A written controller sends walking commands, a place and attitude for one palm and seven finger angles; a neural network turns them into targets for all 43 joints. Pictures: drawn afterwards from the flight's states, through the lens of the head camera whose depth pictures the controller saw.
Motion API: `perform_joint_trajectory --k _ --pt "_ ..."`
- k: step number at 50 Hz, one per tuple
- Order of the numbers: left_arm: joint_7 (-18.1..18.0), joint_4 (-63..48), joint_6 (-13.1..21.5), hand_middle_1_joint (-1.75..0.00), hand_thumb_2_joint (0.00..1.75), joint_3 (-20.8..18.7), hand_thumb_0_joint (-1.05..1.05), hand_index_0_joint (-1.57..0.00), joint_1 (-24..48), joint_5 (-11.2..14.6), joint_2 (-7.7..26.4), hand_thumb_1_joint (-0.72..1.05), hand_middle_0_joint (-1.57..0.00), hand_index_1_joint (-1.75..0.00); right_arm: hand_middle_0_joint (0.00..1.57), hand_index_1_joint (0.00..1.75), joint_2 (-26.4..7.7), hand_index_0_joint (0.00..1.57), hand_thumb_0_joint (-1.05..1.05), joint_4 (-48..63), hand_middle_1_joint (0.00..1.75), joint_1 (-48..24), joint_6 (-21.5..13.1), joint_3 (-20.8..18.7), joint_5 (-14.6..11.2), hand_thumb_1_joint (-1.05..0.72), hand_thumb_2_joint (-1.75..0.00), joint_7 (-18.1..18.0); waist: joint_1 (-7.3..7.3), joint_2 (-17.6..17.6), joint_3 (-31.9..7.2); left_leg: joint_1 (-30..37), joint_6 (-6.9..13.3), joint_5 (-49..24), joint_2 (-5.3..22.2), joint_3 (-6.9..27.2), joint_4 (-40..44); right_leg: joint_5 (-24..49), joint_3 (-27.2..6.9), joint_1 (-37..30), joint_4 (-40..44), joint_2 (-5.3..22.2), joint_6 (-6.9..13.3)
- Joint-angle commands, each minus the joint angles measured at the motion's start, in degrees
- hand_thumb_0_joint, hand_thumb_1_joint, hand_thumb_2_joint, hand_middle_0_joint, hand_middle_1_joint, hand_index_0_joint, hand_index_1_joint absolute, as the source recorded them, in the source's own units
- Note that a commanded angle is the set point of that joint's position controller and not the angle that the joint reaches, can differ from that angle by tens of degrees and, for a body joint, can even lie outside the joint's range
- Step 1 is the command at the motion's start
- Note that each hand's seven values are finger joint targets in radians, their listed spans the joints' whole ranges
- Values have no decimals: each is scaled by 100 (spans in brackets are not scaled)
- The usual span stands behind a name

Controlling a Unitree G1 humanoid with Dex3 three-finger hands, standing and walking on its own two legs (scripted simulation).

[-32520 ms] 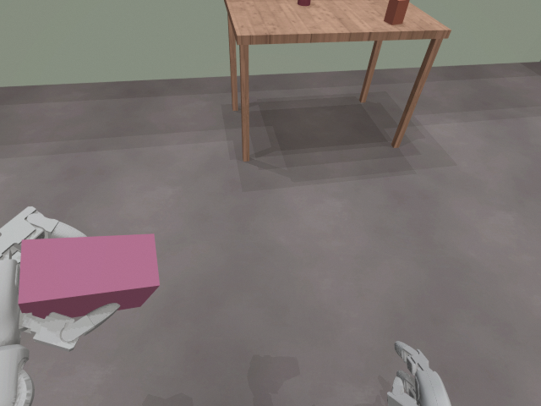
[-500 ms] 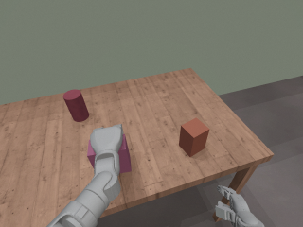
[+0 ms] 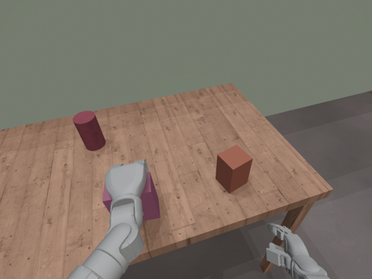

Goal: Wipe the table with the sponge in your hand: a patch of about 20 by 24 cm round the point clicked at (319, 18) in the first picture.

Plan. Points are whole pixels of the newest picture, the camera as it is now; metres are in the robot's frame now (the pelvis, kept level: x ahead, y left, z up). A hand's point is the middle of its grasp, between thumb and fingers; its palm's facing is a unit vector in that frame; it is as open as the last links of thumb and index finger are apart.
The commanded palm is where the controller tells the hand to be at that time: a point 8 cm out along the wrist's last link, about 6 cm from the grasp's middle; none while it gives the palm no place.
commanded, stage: wipe back along the third lane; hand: left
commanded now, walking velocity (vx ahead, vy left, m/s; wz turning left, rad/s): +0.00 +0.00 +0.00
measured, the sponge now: (135, 204) +0.30 +0.18 -0.02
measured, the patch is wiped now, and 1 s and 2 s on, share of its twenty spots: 0.90 0.90 1.00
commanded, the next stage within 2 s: slide back across to the middle lane in 0.58 s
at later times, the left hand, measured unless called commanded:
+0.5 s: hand (134, 193) +0.30 +0.17 +0.03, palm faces +0.01 -0.08 -1.00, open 10.2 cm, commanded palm +0.25 +0.15 +0.06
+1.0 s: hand (128, 194) +0.29 +0.18 +0.04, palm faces +0.02 -0.14 -0.99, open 10.2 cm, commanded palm +0.24 +0.19 +0.09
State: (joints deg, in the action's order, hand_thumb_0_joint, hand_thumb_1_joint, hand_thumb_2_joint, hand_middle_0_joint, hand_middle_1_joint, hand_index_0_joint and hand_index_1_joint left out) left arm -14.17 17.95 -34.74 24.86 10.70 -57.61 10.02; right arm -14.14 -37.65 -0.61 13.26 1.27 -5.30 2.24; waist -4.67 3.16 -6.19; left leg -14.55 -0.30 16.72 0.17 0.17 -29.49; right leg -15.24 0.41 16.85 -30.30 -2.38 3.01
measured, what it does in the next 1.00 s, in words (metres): stands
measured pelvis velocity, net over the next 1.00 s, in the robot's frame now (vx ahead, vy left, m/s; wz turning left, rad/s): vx -0.01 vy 0.00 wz -0.01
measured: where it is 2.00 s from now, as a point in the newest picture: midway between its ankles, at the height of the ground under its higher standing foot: outside the picture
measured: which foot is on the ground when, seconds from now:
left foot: down 0.00-1.00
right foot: down 0.00-1.00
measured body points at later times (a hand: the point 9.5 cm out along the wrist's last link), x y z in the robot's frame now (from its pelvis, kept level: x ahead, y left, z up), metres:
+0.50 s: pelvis -0.01 +0.01 +0.00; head -0.04 -0.02 +0.45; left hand +0.29 +0.17 +0.08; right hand +0.23 -0.19 -0.08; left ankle -0.02 +0.13 -0.73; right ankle +0.01 -0.09 -0.73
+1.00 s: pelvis -0.01 +0.00 +0.00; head -0.04 -0.03 +0.45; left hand +0.28 +0.18 +0.09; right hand +0.23 -0.21 -0.07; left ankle -0.02 +0.13 -0.73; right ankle +0.00 -0.09 -0.74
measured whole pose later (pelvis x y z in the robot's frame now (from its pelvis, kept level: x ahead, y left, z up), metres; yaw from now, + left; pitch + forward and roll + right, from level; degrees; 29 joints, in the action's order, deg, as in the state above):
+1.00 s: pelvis -0.01 +0.00 +0.00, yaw -1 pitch +0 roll +1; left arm -12.7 14.1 -34.6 21.9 8.2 -56.0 11.4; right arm -14.0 -36.9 -0.3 12.7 2.1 -5.4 1.1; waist -4.0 2.9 -5.3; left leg -12.7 -0.2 16.2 0.2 -0.5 -28.7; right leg -14.7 -0.3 15.4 -29.9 -2.4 2.9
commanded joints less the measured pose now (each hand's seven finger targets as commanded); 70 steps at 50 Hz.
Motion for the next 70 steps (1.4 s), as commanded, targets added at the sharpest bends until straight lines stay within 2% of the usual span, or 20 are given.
perform_joint_trajectory --k 1,13,14,17,19,22,28,29,33,39,42,46,49,53,54,58,59,61,64,70 --pt "115 -477 9 -160 130 -60 0 -120 756 114 -57 10 -120 -160 20 30 -518 20 0 1031 30 -1294 -280 -214 -23 -90 -90 -2 25 -877 -868 -13 241 -1229 -225 37 197 1680 -361 -642 367 73 171" --pt "103 -367 -57 -160 130 259 0 -120 920 129 -395 10 -120 -160 20 30 -499 20 0 1074 30 -1313 -266 -233 -28 -90 -90 49 21 -867 -880 -39 252 -1097 -191 62 172 1261 -170 -429 306 48 180" --pt "85 -416 -44 -160 130 -18 0 -120 1043 153 -136 10 -120 -160 20 30 -535 20 0 1053 30 -1308 -257 -233 -24 -90 -90 34 12 -855 -902 -54 242 -1050 -174 122 213 1182 -233 -411 303 10 213" --pt "96 -258 -51 -160 130 331 0 -120 1226 125 -464 10 -120 -160 20 30 -493 20 0 1046 30 -1296 -256 -223 -34 -90 -90 33 75 -837 -767 -60 245 -925 -167 86 204 948 -115 -260 319 32 185" --pt "71 -245 -26 -160 130 -33 0 -120 1115 133 -132 10 -120 -160 20 30 -532 20 0 1022 30 -1290 -255 -233 -16 -90 -90 21 -5 -812 -831 -97 238 -951 -175 123 217 1026 -226 -333 318 7 221" --pt "75 -199 -36 -160 130 198 0 -120 1036 151 -374 10 -120 -160 20 30 -495 20 0 1051 30 -1289 -241 -215 -25 -90 -90 34 35 -918 -837 -92 238 -1014 -175 86 185 1140 -160 -369 290 31 196" --pt "52 -69 -75 -160 130 75 0 -120 1306 123 -227 10 -120 -160 20 30 -508 20 0 1000 30 -1256 -245 -202 -28 -90 -90 -19 65 -773 -729 -111 235 -861 -188 70 205 925 -214 -268 371 35 199" --pt "42 -138 -64 -160 130 -199 0 -120 1192 159 12 10 -120 -160 20 30 -533 20 0 1019 30 -1266 -246 -208 -13 -90 -90 -17 -11 -785 -784 -155 233 -865 -188 106 234 953 -251 -343 362 15 220" --pt "64 -116 -65 -160 130 43 0 -120 1124 134 -205 10 -120 -160 20 30 -511 20 0 1041 30 -1260 -253 -199 -21 -90 -90 -24 40 -878 -793 -137 229 -944 -193 65 189 1091 -230 -368 354 45 189" --pt "-10 -699 -32 -160 130 -718 0 -120 766 201 533 10 -120 -160 20 30 -534 20 0 1130 30 -1359 -259 -210 -2 -90 -90 -53 -156 -783 -1101 -50 239 -1103 -225 107 263 1341 -396 -807 368 53 214" --pt "37 -794 -111 -160 130 -423 0 -120 809 152 355 10 -120 -160 20 30 -503 20 0 1153 30 -1411 -269 -167 -30 -90 -90 -67 -53 -680 -751 -1 239 -1005 -214 68 331 1067 -364 -657 493 72 182" --pt "109 -867 -167 -160 130 -739 0 -120 887 46 801 10 -120 -160 20 30 -533 20 0 1125 30 -1423 -334 -118 -29 -90 -90 -132 -63 -675 -586 45 251 -910 -235 75 408 825 -472 -657 621 65 182" --pt "164 -1285 -84 -160 130 -1061 0 -120 696 29 1115 10 -120 -160 20 30 -544 20 0 1168 30 -1446 -385 -135 -2 -90 -90 -141 -163 -482 -840 193 267 -1160 -266 116 426 1221 -582 -929 588 51 224" --pt "215 -1476 70 -160 130 -1105 0 -120 -51 75 1124 10 -120 -160 20 30 -501 20 0 1205 30 -1397 -480 -109 8 -90 -90 -117 -196 -627 -889 229 236 -1423 -279 68 395 1928 -622 -1196 521 88 187" --pt "226 -1598 110 -160 130 -1326 0 -120 -72 79 1329 10 -120 -160 20 30 -523 20 0 1198 30 -1418 -478 -113 23 -90 -90 -122 -217 -544 -877 249 231 -1385 -277 107 444 1870 -688 -1204 554 72 207" --pt "306 -1679 119 -160 130 -1112 0 -120 83 27 1201 10 -120 -160 20 30 -518 20 0 1161 30 -1433 -539 -101 29 -90 -90 -156 -123 -554 -511 314 254 -1273 -268 88 473 1460 -703 -956 736 78 176" --pt "324 -1761 127 -160 130 -1356 0 -120 216 20 1440 10 -120 -160 20 30 -555 20 0 1133 30 -1431 -544 -114 40 -90 -90 -167 -126 -542 -535 358 261 -1246 -266 140 508 1332 -768 -941 777 47 207" --pt "363 -1744 166 -160 130 -1164 0 -120 137 13 1256 10 -120 -160 20 30 -527 20 0 1145 30 -1406 -588 -112 34 -90 -90 -180 -110 -486 -454 379 278 -1236 -273 107 499 1258 -664 -878 777 59 186" --pt "399 -1801 311 -160 130 -1568 0 -120 -35 42 1621 10 -120 -160 20 30 -576 20 0 1106 30 -1339 -645 -121 68 -90 -90 -217 -164 -453 -578 412 279 -1230 -281 149 543 1292 -737 -987 795 45 204" --pt "377 -1937 589 -160 130 -1628 0 -120 -506 37 1549 10 -120 -160 20 30 -536 20 0 1123 30 -1256 -735 -128 102 -90 -90 -243 -205 -401 -662 388 269 -1310 -269 127 547 1455 -646 -1077 740 73 186"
